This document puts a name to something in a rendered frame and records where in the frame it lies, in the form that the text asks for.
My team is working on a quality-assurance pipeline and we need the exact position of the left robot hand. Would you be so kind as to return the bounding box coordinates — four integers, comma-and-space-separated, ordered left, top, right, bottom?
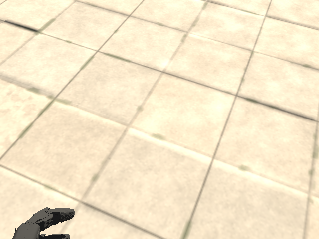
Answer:
12, 207, 75, 239

